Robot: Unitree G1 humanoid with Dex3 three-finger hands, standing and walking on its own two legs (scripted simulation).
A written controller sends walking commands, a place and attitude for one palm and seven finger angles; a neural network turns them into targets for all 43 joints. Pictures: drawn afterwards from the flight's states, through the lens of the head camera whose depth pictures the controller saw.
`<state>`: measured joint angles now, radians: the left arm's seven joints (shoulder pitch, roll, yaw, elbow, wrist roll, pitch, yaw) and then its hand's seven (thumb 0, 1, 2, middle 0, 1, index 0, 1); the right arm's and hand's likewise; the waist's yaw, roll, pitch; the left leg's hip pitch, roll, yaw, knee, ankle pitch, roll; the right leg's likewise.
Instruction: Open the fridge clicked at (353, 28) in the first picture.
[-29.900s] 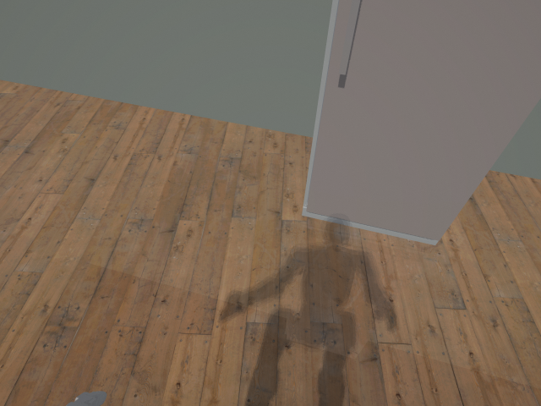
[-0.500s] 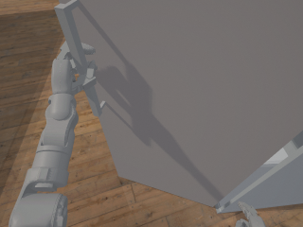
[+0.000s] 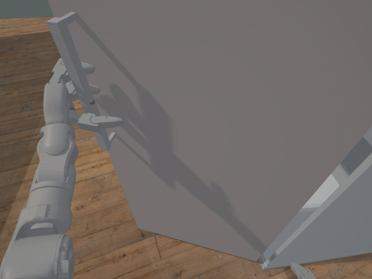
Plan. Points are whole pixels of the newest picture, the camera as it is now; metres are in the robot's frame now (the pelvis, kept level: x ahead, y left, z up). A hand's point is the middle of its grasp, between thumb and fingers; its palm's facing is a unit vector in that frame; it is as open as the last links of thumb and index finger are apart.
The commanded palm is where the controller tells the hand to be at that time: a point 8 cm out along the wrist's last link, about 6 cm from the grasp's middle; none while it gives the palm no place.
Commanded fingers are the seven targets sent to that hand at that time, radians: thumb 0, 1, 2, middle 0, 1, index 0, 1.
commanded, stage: loosen the grip on the handle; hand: left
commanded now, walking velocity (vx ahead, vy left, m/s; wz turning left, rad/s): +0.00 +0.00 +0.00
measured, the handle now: (92, 94) +0.44 +0.23 +0.18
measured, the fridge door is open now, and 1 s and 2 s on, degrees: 67 66 66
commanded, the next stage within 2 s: slip the hand off the handle in 0.20 s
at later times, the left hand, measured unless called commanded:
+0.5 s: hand (70, 104) +0.40 +0.26 +0.19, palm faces +0.29 -0.95 -0.14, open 14.7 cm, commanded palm +0.37 +0.30 +0.19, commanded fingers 0.00 -0.55 0.20 -0.25 -1.15 -0.25 -1.15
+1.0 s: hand (43, 104) +0.39 +0.30 +0.19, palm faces +0.29 -0.95 -0.15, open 14.7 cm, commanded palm +0.34 +0.34 +0.19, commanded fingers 0.00 -0.55 0.20 -0.25 -1.15 -0.25 -1.15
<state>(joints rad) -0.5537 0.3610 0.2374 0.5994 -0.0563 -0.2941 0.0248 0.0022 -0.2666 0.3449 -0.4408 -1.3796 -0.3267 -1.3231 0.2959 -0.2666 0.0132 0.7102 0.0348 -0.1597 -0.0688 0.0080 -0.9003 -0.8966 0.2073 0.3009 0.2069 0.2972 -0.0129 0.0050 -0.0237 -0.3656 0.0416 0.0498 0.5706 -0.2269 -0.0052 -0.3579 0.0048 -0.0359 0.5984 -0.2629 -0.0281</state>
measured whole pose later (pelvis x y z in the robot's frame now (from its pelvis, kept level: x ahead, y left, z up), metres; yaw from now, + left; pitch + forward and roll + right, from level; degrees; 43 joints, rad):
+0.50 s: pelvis +0.03 +0.02 +0.00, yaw +0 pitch +2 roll +0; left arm -0.38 0.35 0.28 0.35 -0.11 -0.19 -0.01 -0.01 -0.55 0.20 -0.27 -1.16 -0.25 -1.15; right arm 0.21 -0.23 0.03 0.67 0.03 -0.14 -0.08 0.01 -0.90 -0.90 0.21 0.30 0.21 0.30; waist 0.02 0.02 -0.05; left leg -0.33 0.02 0.05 0.57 -0.28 0.01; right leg -0.31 -0.01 -0.03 0.57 -0.30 0.00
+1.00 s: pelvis +0.03 +0.03 +0.00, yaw +0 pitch +3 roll -1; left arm -0.36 0.45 0.41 0.40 -0.16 -0.20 -0.15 -0.01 -0.55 0.20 -0.25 -1.15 -0.25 -1.15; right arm 0.29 -0.25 0.02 0.68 0.04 -0.10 -0.10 0.01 -0.90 -0.90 0.21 0.30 0.21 0.30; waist 0.00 0.02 -0.06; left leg -0.37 0.02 0.06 0.60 -0.29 0.02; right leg -0.34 -0.01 -0.03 0.58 -0.30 0.01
